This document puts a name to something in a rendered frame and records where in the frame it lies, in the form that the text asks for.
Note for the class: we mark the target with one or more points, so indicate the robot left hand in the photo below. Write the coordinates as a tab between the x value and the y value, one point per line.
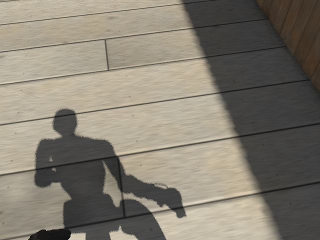
54	234

